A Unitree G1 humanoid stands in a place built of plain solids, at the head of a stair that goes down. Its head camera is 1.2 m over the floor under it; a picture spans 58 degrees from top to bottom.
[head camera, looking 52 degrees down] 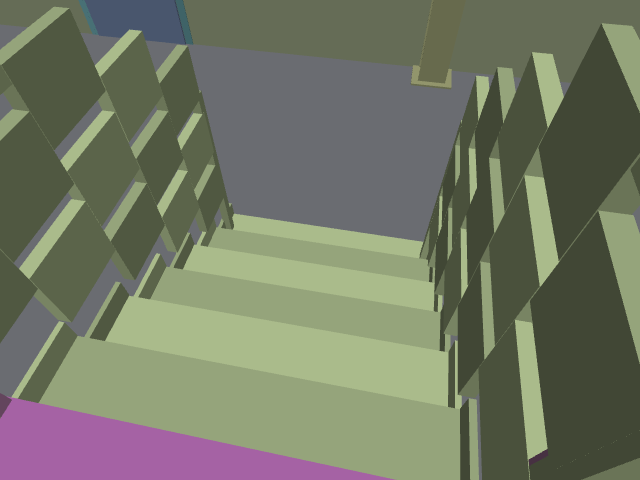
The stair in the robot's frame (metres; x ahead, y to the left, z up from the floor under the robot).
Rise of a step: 0.16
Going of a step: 0.26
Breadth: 1.32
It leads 11 degrees to the right of straight ahead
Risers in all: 7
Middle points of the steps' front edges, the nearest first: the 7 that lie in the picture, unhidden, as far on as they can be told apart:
0.28 0.25 0.00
0.53 0.20 -0.16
0.79 0.15 -0.32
1.04 0.10 -0.49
1.30 0.05 -0.65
1.55 0.00 -0.81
1.81 -0.05 -0.98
